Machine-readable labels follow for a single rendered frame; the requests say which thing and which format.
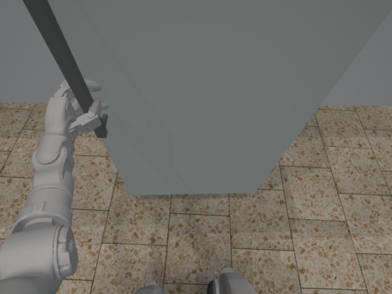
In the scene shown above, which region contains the left robot shin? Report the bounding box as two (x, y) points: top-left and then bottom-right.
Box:
(145, 281), (158, 286)

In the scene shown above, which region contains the right robot thigh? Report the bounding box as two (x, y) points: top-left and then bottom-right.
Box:
(213, 273), (257, 294)

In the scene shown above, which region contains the left robot forearm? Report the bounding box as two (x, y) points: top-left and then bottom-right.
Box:
(0, 134), (75, 257)

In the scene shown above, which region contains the left robot hand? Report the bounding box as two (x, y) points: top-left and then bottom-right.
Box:
(45, 79), (108, 144)

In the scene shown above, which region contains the robot left upper arm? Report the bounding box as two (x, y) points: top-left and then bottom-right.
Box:
(0, 224), (78, 294)

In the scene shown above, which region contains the fridge door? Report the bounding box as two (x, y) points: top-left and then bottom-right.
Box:
(47, 0), (392, 195)

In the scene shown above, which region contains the handle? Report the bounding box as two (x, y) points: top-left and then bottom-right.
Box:
(23, 0), (108, 138)

